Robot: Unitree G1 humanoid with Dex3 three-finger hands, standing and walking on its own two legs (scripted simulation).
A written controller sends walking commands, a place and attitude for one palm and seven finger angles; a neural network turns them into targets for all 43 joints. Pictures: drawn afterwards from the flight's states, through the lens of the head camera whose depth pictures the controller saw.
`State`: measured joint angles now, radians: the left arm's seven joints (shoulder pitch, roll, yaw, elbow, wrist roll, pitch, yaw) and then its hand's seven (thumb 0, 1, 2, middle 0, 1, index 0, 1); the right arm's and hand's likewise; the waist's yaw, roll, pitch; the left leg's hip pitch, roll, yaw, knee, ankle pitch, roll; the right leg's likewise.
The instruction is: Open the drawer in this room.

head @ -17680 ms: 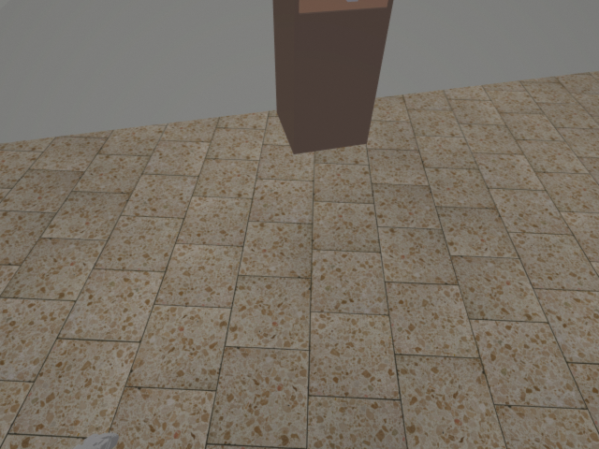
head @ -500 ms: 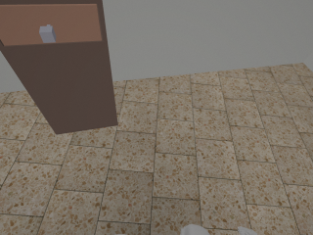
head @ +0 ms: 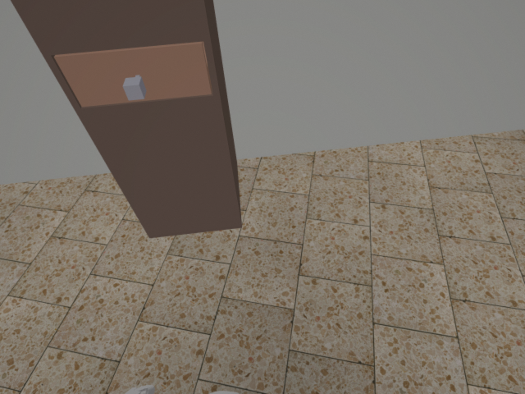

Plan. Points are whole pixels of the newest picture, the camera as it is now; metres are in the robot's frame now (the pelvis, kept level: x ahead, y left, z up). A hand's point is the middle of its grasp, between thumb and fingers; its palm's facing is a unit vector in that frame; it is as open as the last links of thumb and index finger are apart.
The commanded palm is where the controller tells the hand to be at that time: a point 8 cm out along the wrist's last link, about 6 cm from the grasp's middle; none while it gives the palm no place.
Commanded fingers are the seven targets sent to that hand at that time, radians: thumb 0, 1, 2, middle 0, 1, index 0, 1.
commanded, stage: take the last steps up to it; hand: left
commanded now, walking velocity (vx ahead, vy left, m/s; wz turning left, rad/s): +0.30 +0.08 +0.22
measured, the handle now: (136, 84) +0.86 +0.37 +0.02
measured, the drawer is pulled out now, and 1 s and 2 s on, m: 0.00 0.00 0.00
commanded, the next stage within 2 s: come to a stop and stand still in 1.24 s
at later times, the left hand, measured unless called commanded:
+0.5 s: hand out of the picture -0.04 +0.25 -0.17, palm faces +0.15 -0.97 -0.17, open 7.4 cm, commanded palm none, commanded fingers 0.00 0.90 0.90 -0.20 -0.30 -0.20 -0.30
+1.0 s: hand (171, 315) +0.30 +0.21 -0.17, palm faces +0.06 -0.98 -0.20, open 7.3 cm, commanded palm none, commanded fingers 0.00 0.90 0.90 -0.20 -0.30 -0.20 -0.30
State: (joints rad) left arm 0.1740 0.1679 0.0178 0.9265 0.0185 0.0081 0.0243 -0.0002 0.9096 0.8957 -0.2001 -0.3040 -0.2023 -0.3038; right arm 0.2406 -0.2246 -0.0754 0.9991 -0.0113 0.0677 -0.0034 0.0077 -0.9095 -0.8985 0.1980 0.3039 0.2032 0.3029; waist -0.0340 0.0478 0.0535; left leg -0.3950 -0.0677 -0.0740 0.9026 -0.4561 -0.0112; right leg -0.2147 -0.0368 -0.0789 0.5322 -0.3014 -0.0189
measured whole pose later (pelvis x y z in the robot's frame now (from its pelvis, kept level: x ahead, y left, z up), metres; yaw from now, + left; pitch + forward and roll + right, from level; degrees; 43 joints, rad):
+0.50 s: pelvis +0.04 +0.07 +0.01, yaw +5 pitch -2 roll -1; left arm 0.40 0.20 0.04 1.15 0.03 0.03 0.00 0.01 0.91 0.90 -0.20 -0.30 -0.20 -0.30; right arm 0.25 -0.16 -0.04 1.02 -0.02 -0.05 -0.02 0.00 -0.94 -0.90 0.20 0.30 0.20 0.30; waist 0.02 -0.03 0.02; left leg -0.11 0.04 0.13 0.45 -0.30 0.03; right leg -0.40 -0.10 -0.09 1.02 -0.40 0.01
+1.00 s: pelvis +0.21 +0.03 -0.01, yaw +4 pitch -3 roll +0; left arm 0.14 0.16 0.04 1.02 0.02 -0.06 0.00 0.00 0.91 0.90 -0.20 -0.30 -0.20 -0.30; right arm 0.38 -0.14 -0.06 1.15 -0.01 -0.01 -0.01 0.01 -0.91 -0.90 0.20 0.30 0.20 0.30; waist -0.04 0.03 0.09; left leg -0.34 0.08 0.04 1.22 -0.42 0.02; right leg -0.33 -0.04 -0.16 0.59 -0.21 -0.05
